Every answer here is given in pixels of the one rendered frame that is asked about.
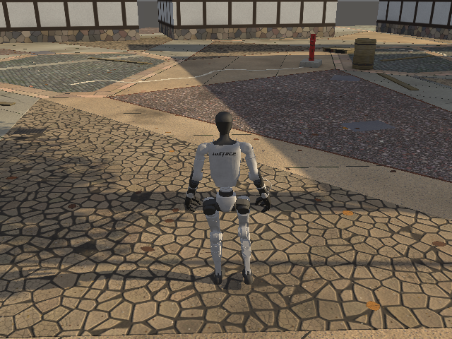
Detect robot left foot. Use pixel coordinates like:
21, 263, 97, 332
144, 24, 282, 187
214, 267, 225, 285

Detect left robot forearm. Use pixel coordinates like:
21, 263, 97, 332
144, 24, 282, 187
186, 171, 199, 198

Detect right robot hand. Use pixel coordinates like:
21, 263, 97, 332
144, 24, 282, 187
255, 195, 271, 213

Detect right robot forearm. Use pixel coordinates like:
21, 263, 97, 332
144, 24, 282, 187
253, 170, 269, 198

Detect humanoid robot torso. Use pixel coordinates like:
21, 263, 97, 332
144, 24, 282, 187
208, 139, 241, 212

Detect robot right upper arm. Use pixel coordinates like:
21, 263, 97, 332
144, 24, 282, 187
239, 142, 260, 181

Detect left robot hand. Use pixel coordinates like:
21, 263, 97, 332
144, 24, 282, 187
185, 196, 201, 212

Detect robot left upper arm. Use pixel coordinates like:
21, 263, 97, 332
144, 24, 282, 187
192, 143, 210, 182

